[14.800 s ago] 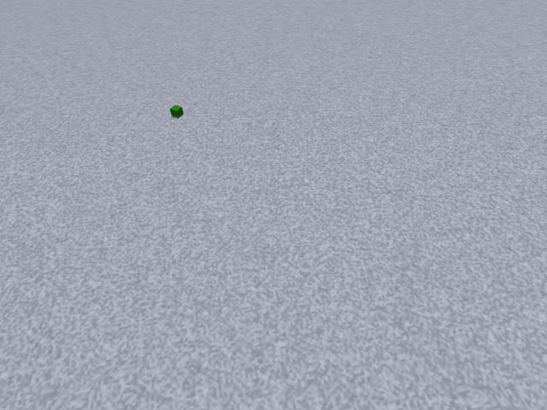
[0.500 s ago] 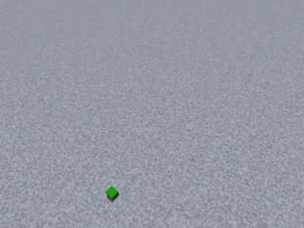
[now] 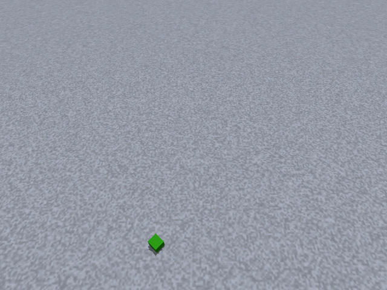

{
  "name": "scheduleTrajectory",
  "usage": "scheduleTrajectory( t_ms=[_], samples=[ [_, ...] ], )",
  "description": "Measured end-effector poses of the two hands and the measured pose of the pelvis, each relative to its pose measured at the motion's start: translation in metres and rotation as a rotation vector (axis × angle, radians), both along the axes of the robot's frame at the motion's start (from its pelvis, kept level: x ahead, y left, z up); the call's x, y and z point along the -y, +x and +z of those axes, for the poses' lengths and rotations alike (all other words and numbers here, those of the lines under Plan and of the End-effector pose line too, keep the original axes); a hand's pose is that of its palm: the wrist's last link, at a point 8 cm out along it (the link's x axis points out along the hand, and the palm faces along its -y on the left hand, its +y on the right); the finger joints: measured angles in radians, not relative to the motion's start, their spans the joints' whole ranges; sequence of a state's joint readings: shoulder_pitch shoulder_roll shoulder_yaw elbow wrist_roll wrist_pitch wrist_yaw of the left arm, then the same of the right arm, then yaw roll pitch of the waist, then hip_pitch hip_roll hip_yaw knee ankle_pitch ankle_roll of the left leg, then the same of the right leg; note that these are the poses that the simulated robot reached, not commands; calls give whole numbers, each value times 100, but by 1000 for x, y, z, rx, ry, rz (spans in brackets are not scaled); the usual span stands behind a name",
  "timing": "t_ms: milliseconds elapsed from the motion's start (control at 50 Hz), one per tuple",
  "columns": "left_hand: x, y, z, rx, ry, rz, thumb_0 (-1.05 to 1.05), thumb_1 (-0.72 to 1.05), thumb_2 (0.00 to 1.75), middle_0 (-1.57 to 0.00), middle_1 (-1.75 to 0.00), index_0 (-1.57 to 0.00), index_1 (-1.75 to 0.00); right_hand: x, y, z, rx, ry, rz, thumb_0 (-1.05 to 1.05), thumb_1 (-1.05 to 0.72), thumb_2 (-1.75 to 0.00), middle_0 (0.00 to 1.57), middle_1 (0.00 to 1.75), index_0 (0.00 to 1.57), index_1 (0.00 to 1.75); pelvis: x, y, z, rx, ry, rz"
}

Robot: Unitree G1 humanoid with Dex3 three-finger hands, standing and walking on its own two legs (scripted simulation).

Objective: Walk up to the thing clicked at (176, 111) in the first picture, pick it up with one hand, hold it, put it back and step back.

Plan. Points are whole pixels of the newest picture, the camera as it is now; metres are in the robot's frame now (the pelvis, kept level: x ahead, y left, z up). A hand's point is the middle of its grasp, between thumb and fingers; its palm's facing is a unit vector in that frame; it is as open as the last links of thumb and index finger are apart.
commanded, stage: walk up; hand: left
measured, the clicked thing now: (156, 243) +0.45 +0.22 -0.74
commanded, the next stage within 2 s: none
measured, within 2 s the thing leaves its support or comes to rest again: neither
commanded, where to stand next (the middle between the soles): +0.07 -0.01 m, yaw -1 degrees
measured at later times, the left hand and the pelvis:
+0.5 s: hand out of the picture +0.15 +0.27 -0.15, palm faces -0.07 -0.93 -0.37, open 7.4 cm; pelvis +0.05 +0.01 +0.00, yaw -3 degrees
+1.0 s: hand out of the picture +0.15 +0.23 -0.14, palm faces -0.05 -0.95 -0.30, open 7.4 cm; pelvis +0.03 -0.01 +0.01, yaw -2 degrees
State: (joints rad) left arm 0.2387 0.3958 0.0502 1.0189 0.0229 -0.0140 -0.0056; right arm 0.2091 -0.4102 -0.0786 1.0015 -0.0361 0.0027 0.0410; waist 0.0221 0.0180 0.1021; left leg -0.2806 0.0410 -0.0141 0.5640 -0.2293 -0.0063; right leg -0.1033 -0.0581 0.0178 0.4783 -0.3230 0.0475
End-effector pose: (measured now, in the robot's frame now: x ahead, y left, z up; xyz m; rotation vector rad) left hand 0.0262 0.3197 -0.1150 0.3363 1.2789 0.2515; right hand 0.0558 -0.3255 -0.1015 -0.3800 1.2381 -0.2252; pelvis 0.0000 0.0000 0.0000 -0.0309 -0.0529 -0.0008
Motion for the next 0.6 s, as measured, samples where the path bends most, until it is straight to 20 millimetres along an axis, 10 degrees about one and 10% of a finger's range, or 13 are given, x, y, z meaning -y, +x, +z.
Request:
scheduleTrajectory(
  t_ms=[260,600],
  samples=[
    [-25,61,-8,-43,-48,-33,1,90,90,-20,-30,-20,-30,-65,44,12,82,27,-26,1,-90,-90,20,30,20,30,-33,37,10,-4,19,-37],
    [21,134,8,102,-30,-125,0,90,90,-20,-30,-21,-30,-15,54,-12,86,26,-79,1,-90,-90,20,30,20,30,-4,44,-1,0,43,-45]
  ],
)
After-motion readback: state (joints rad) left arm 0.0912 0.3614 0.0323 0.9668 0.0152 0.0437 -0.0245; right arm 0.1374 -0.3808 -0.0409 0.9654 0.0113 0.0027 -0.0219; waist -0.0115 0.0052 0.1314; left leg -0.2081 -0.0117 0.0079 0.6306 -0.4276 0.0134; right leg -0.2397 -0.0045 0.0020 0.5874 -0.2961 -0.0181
